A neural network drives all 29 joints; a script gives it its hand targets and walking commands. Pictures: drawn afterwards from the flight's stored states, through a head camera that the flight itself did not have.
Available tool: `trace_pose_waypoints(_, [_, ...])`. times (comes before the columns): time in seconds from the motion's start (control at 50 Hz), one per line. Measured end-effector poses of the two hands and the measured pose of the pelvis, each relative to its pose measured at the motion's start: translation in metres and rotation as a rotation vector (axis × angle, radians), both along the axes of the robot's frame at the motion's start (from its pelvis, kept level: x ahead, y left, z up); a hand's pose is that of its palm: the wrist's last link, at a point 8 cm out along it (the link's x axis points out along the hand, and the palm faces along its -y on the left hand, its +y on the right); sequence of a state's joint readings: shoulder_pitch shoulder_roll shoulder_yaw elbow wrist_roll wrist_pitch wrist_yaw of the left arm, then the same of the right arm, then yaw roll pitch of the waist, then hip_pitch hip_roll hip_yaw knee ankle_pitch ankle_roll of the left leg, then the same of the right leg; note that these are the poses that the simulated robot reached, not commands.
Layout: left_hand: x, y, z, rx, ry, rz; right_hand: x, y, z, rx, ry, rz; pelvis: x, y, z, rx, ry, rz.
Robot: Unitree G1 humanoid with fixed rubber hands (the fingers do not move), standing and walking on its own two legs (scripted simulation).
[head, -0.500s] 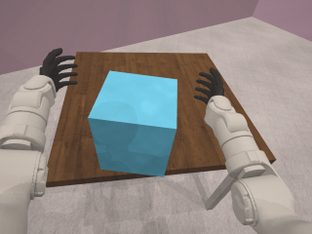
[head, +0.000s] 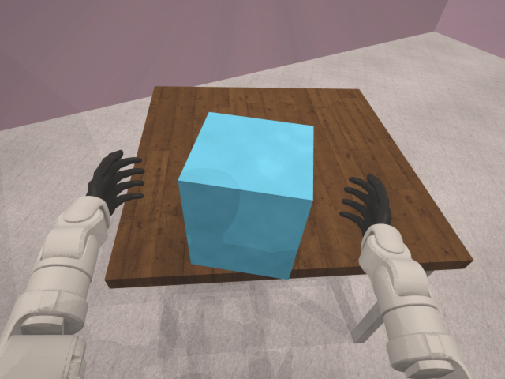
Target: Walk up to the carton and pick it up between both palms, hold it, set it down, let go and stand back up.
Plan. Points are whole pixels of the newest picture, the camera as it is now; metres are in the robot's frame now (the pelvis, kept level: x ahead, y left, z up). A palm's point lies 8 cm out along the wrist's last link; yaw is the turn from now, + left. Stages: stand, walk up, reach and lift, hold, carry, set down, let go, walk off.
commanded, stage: set down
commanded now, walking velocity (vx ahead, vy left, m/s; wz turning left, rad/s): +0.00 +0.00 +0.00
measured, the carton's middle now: (249, 197) +0.48 -0.01 +0.01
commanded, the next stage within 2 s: none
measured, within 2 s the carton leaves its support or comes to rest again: neither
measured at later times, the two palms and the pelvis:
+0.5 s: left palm (102, 255) +0.33 +0.24 +0.04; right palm (370, 273) +0.28 -0.19 +0.04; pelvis +0.02 -0.01 +0.00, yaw +0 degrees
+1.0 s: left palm (88, 321) +0.25 +0.25 -0.01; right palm (368, 327) +0.22 -0.18 -0.01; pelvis +0.04 -0.01 +0.00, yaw +1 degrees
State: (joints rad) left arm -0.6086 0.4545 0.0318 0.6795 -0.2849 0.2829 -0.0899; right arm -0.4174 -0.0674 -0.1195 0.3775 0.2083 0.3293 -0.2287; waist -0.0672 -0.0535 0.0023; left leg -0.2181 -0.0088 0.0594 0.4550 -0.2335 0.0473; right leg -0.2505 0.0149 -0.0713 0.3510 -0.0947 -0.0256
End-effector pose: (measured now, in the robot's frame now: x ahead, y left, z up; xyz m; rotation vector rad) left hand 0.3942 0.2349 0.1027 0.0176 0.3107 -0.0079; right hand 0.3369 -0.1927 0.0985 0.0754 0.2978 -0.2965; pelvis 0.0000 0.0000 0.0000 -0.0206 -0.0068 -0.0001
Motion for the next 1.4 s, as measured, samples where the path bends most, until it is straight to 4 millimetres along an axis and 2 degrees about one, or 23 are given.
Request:
trace_pose_waypoints(0.14, [-0.008, 0.0, 0.001, 0.012, -0.021, -0.011, -0.001, 0.001, 0.002, 0.004, -0.011, 0.009, 0.001, 0.003, 0.0, -0.003, -0.023, 0.006])
trace_pose_waypoints(0.24, [-0.017, -0.004, -0.004, 0.019, -0.034, -0.033, -0.01, 0.004, -0.011, 0.019, -0.007, 0.013, 0.006, 0.002, 0.001, -0.003, -0.051, 0.006])
trace_pose_waypoints(0.46, [-0.057, -0.001, -0.054, 0.013, 0.029, -0.009, -0.049, 0.006, -0.059, 0.018, 0.058, 0.009, 0.016, -0.005, 0.001, 0.001, -0.057, -0.002])
trace_pose_waypoints(0.58, [-0.075, 0.006, -0.07, 0.009, 0.023, 0.022, -0.053, 0.003, -0.059, -0.011, 0.039, 0.024, 0.019, -0.01, 0.0, 0.005, -0.031, -0.001])
trace_pose_waypoints(0.68, [-0.083, 0.01, -0.07, 0.021, -0.004, 0.024, -0.049, 0.007, -0.058, -0.014, 0.025, 0.039, 0.024, -0.014, 0.001, 0.005, -0.024, 0.006])
trace_pose_waypoints(0.76, [-0.09, 0.013, -0.07, 0.037, -0.016, 0.014, -0.053, 0.012, -0.065, 0.001, 0.036, 0.042, 0.029, -0.015, 0.001, 0.002, -0.029, 0.013])
trace_pose_waypoints(0.86, [-0.107, 0.016, -0.08, 0.059, 0.005, -0.003, -0.073, 0.017, -0.084, 0.022, 0.071, 0.024, 0.036, -0.015, 0.001, -0.002, -0.044, 0.017])
trace_pose_waypoints(0.98, [-0.142, 0.014, -0.104, 0.064, 0.067, -0.026, -0.112, 0.015, -0.107, 0.02, 0.113, -0.012, 0.041, -0.012, 0.0, -0.007, -0.061, 0.018])
trace_pose_waypoints(1.06, [-0.168, 0.011, -0.119, 0.051, 0.096, -0.036, -0.133, 0.012, -0.113, -0.002, 0.118, -0.021, 0.041, -0.01, -0.002, -0.009, -0.066, 0.017])
trace_pose_waypoints(1.12, [-0.183, 0.011, -0.127, 0.044, 0.101, -0.037, -0.142, 0.012, -0.115, -0.02, 0.113, -0.014, 0.038, -0.009, -0.003, -0.009, -0.069, 0.015])
trace_pose_waypoints(1.24, [-0.198, 0.02, -0.139, 0.046, 0.111, -0.014, -0.141, 0.018, -0.125, -0.041, 0.122, 0.035, 0.03, -0.007, -0.006, -0.009, -0.077, 0.016])
trace_pose_waypoints(1.4, [-0.195, 0.021, -0.141, 0.066, 0.161, 0.013, -0.124, 0.019, -0.14, -0.036, 0.158, 0.083, 0.028, 0.001, -0.005, -0.016, -0.095, 0.016])
